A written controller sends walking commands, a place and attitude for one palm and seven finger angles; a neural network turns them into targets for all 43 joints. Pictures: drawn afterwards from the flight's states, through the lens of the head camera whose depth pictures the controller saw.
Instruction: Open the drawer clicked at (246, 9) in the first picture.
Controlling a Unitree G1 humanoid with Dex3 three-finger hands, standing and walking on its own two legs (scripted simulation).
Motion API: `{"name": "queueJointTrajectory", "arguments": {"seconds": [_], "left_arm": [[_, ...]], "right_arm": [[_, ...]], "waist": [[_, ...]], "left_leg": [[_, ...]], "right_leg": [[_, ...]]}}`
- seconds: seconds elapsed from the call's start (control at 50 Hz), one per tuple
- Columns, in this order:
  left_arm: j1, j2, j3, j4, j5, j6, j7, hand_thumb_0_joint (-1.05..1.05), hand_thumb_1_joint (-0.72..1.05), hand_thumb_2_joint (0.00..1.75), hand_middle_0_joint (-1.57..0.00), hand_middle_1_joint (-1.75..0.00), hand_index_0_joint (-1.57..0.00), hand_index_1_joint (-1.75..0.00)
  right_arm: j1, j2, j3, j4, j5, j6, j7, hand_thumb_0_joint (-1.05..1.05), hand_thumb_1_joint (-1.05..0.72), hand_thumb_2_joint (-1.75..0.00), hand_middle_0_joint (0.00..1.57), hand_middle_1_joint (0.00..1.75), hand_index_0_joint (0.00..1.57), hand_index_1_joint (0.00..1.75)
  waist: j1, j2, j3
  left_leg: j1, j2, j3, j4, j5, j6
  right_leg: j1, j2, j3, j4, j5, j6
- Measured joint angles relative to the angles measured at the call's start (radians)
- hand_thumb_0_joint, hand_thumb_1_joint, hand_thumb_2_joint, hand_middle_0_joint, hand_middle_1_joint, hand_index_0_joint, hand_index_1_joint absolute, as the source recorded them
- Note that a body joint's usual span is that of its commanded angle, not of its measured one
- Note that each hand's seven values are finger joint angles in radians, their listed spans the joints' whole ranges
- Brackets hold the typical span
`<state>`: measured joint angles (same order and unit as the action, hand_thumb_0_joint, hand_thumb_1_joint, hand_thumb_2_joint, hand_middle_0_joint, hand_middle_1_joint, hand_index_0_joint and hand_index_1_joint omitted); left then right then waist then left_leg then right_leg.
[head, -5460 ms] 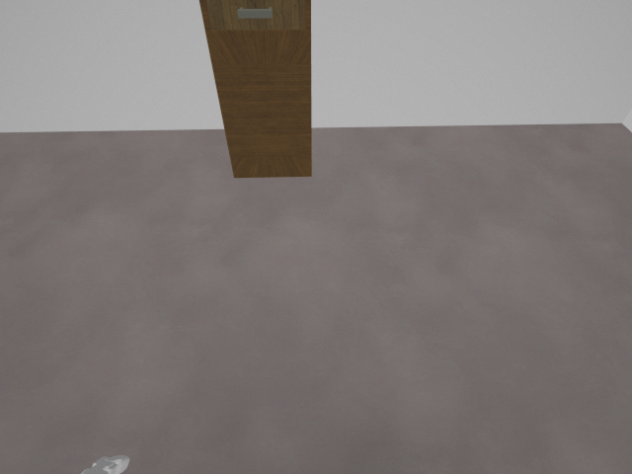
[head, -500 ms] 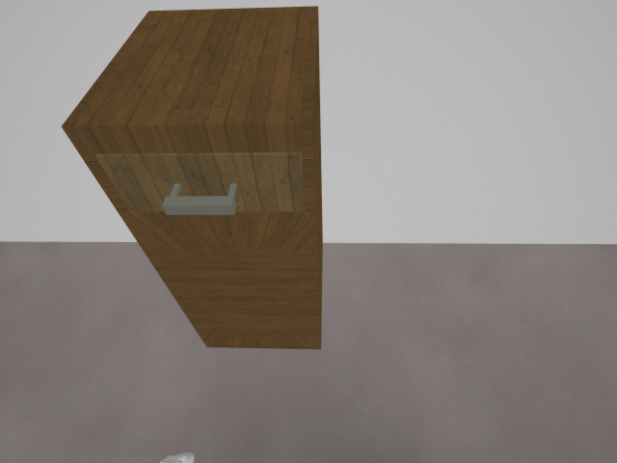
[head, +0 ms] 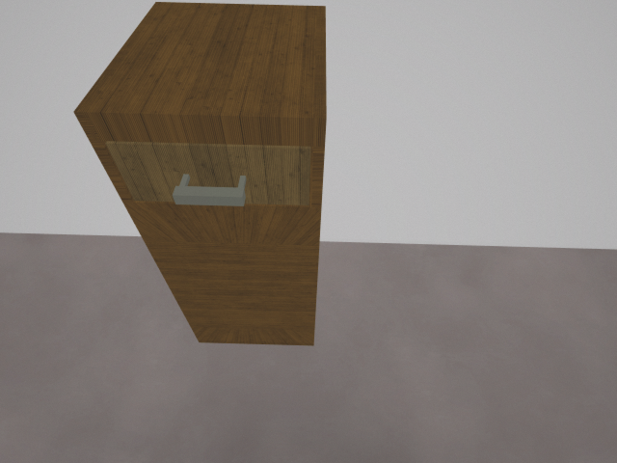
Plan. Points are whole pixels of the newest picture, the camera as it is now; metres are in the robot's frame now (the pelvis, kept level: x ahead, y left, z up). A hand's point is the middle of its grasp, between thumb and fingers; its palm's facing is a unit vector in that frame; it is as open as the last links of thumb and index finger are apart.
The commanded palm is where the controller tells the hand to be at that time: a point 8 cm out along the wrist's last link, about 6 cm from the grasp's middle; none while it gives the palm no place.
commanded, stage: come to a stop and stand still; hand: left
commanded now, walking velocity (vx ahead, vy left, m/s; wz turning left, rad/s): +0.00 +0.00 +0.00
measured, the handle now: (212, 187) +0.54 +0.21 +0.00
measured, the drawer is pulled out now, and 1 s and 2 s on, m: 0.00 0.00 0.00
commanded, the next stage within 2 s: look again from close up in 0.54 s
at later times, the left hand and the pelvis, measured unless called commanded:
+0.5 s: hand out of the picture +0.02 +0.15 -0.18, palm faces +0.02 -0.98 -0.21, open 7.3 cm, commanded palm none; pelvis +0.01 -0.02 -0.01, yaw +1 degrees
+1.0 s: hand out of the picture +0.01 +0.16 -0.18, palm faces +0.02 -0.98 -0.19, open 7.4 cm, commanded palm none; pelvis +0.01 -0.01 +0.00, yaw +0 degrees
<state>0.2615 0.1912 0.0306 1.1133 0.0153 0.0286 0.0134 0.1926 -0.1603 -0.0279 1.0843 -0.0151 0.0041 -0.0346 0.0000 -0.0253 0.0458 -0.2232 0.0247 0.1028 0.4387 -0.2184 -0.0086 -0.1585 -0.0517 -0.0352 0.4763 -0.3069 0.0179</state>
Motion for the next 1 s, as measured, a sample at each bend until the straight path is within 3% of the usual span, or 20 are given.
{"name": "queueJointTrajectory", "arguments": {"seconds": [0.08, 0.18, 0.24, 0.48, 1.0], "left_arm": [[0.011, -0.035, -0.016, 0.024, -0.002, -0.016, 0.006, 0.00, 0.91, 0.90, -0.19, -0.30, -0.19, -0.30], [0.044, -0.072, -0.040, -0.019, 0.006, -0.048, 0.031, 0.00, 0.91, 0.90, -0.19, -0.30, -0.20, -0.30], [0.049, -0.068, -0.041, -0.031, 0.005, -0.047, 0.033, 0.01, 0.92, 0.90, -0.20, -0.30, -0.20, -0.30], [0.036, -0.030, -0.034, -0.059, -0.002, -0.046, 0.024, 0.01, 0.92, 0.90, -0.20, -0.30, -0.20, -0.30], [0.040, -0.026, -0.032, -0.024, 0.002, -0.039, 0.017, 0.00, 0.91, 0.90, -0.19, -0.30, -0.20, -0.30]], "right_arm": [[0.005, -0.014, 0.002, 0.026, 0.005, 0.007, 0.002, 0.00, -0.91, -0.90, 0.20, 0.30, 0.20, 0.30], [0.051, -0.030, 0.008, -0.017, -0.001, 0.011, 0.021, 0.00, -0.91, -0.90, 0.20, 0.30, 0.20, 0.30], [0.080, -0.021, 0.018, -0.028, -0.004, 0.005, 0.023, 0.00, -0.91, -0.90, 0.20, 0.30, 0.20, 0.30], [0.106, 0.019, 0.047, 0.012, -0.003, 0.003, 0.014, 0.00, -0.91, -0.90, 0.20, 0.30, 0.20, 0.30], [0.035, -0.003, 0.040, 0.031, 0.002, -0.008, 0.004, 0.00, -0.92, -0.90, 0.20, 0.30, 0.20, 0.30]], "waist": [[-0.013, 0.046, 0.000], [-0.023, 0.082, -0.012], [-0.027, 0.069, -0.015], [-0.014, 0.025, -0.019], [0.007, 0.003, -0.014]], "left_leg": [[0.016, 0.032, -0.017, -0.002, 0.004, -0.026], [-0.043, 0.063, -0.058, 0.108, -0.050, -0.017], [-0.046, 0.061, -0.062, 0.129, -0.068, -0.034], [-0.009, 0.052, -0.050, 0.109, -0.072, -0.039], [0.021, 0.033, -0.026, 0.057, -0.055, -0.019]], "right_leg": [[0.028, 0.034, -0.017, -0.023, -0.009, -0.028], [0.007, 0.073, -0.038, 0.010, -0.023, -0.047], [-0.002, 0.069, -0.041, 0.046, -0.049, -0.052], [0.013, 0.059, -0.032, 0.066, -0.071, -0.054], [0.036, 0.041, -0.011, 0.012, -0.044, -0.030]]}}
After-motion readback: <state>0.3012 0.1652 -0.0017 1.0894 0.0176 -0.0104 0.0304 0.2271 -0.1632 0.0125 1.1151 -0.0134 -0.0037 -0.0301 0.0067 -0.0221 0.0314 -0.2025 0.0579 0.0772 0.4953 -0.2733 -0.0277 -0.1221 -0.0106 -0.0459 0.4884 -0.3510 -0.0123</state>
